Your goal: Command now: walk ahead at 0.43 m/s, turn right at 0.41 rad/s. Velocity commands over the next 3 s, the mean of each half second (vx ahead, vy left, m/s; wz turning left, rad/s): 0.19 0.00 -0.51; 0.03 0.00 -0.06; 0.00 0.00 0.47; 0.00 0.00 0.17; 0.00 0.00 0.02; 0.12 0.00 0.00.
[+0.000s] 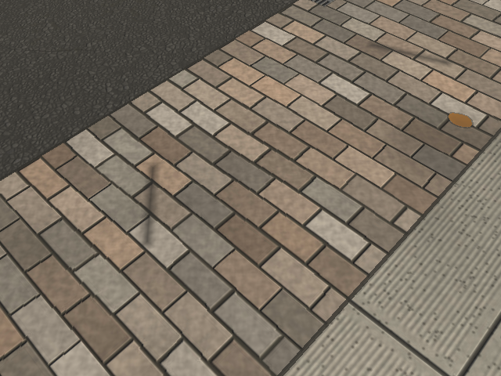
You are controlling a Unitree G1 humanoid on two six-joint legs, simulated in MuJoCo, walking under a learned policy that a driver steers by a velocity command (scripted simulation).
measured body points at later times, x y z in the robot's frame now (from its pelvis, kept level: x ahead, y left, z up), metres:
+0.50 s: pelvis +0.15 +0.04 +0.00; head +0.20 +0.05 +0.44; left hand +0.33 +0.29 -0.14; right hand +0.22 -0.25 -0.10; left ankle +0.26 +0.10 -0.74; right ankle +0.08 -0.07 -0.66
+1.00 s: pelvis +0.13 +0.02 +0.00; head +0.14 +0.01 +0.45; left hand +0.34 +0.21 -0.12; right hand +0.10 -0.25 -0.14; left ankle +0.13 +0.14 -0.71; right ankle +0.10 -0.07 -0.74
